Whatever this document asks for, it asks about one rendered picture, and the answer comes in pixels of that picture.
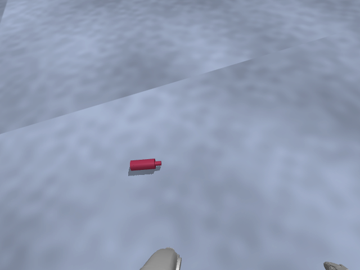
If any bottle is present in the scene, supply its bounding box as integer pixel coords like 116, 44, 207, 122
130, 159, 161, 170

